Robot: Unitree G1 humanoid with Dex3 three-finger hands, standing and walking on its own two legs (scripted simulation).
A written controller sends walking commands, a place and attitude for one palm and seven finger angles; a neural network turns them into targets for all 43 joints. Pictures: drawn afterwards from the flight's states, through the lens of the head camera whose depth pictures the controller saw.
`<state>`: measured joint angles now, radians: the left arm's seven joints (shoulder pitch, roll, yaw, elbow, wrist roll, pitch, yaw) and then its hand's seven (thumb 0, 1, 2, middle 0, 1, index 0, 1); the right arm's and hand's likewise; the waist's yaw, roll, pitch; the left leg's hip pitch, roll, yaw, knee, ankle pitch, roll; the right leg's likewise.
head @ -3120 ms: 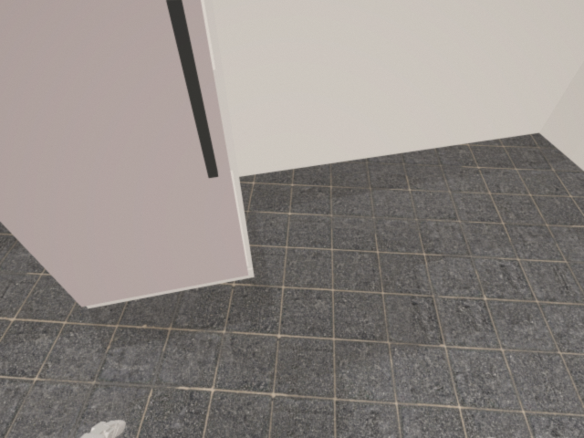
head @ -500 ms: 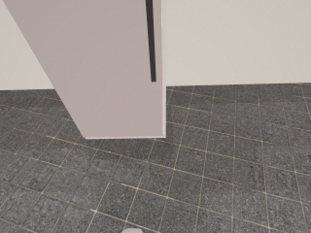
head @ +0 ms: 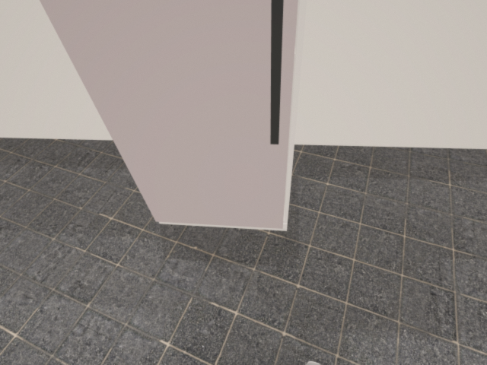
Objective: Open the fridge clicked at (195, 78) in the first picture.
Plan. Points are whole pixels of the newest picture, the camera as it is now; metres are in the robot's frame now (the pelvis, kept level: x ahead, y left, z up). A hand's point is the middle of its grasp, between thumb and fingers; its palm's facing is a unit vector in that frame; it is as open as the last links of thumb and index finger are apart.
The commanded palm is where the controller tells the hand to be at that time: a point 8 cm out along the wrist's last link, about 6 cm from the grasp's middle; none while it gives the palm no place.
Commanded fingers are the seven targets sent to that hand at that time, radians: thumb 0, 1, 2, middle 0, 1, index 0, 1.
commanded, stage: take the last steps up to it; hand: right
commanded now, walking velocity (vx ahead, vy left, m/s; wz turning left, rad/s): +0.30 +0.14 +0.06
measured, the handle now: (276, 77) +0.75 -0.04 +0.09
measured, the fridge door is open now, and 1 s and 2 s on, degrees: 0 0 0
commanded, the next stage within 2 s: come to a stop and stand still in 0.48 s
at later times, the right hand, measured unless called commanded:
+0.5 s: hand (324, 302) +0.28 -0.14 -0.17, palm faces -0.12 +0.98 -0.14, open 7.4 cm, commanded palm none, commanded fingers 0.00 -0.90 -0.90 0.20 0.30 0.20 0.30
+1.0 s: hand (318, 278) +0.34 -0.13 -0.17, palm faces +0.06 +0.97 -0.24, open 7.3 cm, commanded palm none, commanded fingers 0.00 -0.90 -0.90 0.20 0.30 0.20 0.30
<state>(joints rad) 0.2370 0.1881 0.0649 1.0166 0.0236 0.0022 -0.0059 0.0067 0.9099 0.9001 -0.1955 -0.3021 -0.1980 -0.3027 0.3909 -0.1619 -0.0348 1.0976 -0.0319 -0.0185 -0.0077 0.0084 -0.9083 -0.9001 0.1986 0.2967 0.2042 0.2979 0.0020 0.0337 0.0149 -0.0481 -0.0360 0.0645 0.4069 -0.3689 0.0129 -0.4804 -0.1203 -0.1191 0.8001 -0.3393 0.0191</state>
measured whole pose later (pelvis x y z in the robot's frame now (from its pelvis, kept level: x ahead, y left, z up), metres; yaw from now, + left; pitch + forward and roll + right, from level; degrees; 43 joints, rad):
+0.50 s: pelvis +0.18 +0.03 +0.01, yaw +4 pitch +1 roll +1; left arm 0.48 0.05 0.03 1.16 0.03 -0.05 0.03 0.00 0.91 0.90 -0.20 -0.30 -0.20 -0.30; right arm 0.14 -0.20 -0.06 1.03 -0.03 0.02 0.03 0.01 -0.91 -0.90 0.19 0.30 0.20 0.30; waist 0.08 0.04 0.06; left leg -0.55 0.11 0.10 0.74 -0.17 -0.02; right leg 0.00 -0.12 -0.22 0.37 -0.37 0.05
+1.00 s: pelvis +0.27 +0.06 +0.00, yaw +0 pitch +0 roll +1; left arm 0.05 0.21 0.08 0.94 0.01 0.05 0.02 0.00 0.91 0.90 -0.19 -0.30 -0.19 -0.30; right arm 0.15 -0.18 -0.06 0.99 -0.03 0.01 -0.05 0.00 -0.91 -0.90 0.20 0.30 0.21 0.30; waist -0.03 0.00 0.10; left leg -0.32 0.09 0.19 0.55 -0.21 0.01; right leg -0.46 -0.03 -0.02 0.91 -0.43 0.05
